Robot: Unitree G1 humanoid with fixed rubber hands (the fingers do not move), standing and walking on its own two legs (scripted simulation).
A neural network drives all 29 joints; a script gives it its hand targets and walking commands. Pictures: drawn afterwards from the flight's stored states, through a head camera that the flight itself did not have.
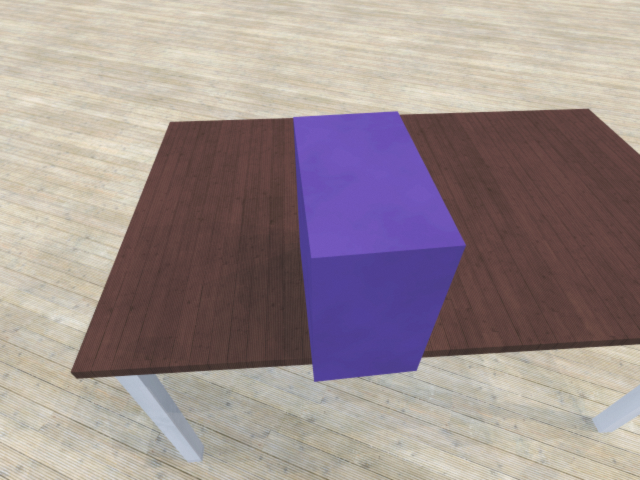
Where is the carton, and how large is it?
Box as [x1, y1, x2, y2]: [293, 111, 465, 381]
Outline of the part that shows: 397,111 293,117 300,250 314,381 416,370 465,246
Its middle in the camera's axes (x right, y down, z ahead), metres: +0.06 +0.01 +0.62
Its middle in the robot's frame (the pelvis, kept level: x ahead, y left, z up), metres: +0.48 -0.04 +0.02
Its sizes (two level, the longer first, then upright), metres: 0.296 0.167 0.297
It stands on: a table, 0.64 m high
